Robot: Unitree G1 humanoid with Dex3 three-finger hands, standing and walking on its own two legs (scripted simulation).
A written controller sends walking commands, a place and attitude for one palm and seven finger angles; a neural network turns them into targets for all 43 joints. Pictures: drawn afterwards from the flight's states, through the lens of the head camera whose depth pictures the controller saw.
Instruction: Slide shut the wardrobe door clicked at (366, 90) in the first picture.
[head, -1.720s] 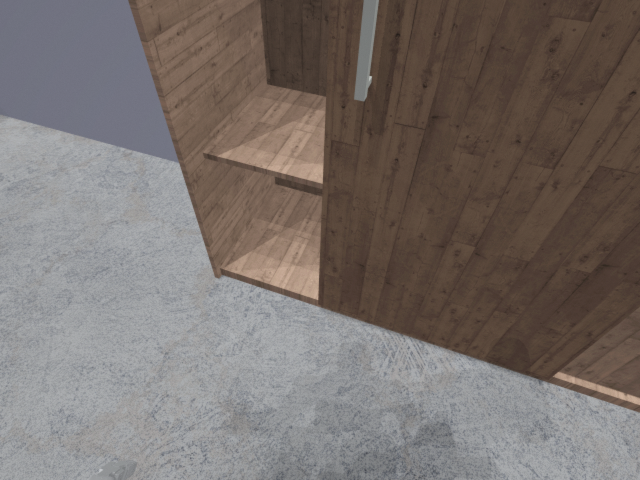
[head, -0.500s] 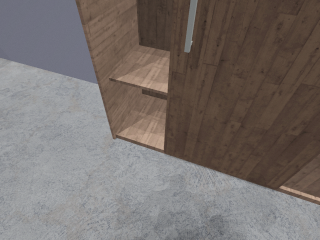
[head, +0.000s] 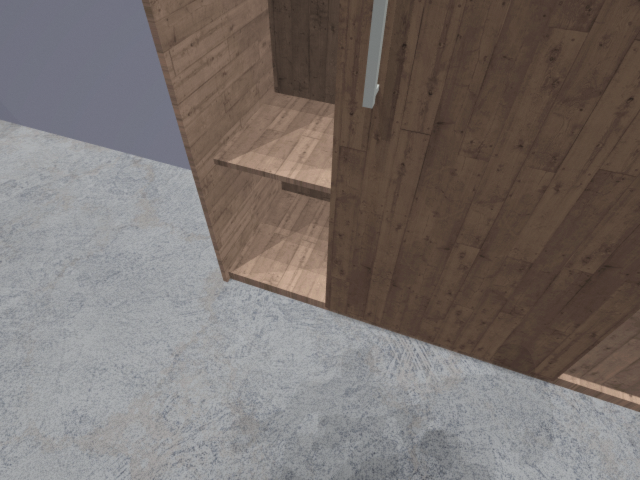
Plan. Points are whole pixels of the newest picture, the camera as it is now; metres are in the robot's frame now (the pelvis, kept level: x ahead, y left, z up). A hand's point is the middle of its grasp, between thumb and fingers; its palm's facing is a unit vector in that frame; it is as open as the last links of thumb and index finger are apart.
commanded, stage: walk to a spot facing it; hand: right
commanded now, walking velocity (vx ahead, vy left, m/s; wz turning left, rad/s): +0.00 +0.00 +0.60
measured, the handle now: (381, 19) +0.74 -0.06 +0.25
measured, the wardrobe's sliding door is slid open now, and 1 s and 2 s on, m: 0.40 0.40 0.40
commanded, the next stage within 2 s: none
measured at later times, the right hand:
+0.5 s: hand out of the picture +0.03 -0.16 -0.17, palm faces -0.18 +0.95 -0.26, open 7.4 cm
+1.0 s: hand out of the picture +0.11 -0.21 -0.17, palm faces -0.44 +0.88 -0.20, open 7.4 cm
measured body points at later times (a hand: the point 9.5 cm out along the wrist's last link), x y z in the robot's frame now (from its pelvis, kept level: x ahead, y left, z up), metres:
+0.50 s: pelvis -0.04 +0.03 -0.01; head -0.01 +0.06 +0.44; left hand -0.01 +0.30 -0.17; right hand +0.04 -0.21 -0.15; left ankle -0.02 +0.10 -0.75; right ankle -0.03 -0.13 -0.67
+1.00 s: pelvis -0.06 -0.05 +0.00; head -0.03 -0.09 +0.45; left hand -0.13 +0.21 -0.11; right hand +0.14 -0.26 -0.16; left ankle -0.12 +0.08 -0.65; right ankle -0.03 -0.13 -0.75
